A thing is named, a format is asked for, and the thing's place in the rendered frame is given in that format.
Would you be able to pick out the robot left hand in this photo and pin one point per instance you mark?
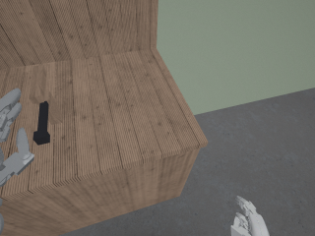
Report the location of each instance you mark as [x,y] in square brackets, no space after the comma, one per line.
[10,109]

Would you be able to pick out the robot right hand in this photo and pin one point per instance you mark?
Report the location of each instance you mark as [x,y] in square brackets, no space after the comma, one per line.
[254,225]

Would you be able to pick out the counter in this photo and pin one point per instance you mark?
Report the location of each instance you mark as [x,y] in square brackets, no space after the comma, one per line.
[122,136]

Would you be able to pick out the tap lever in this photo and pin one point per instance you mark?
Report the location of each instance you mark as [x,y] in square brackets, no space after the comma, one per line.
[41,136]

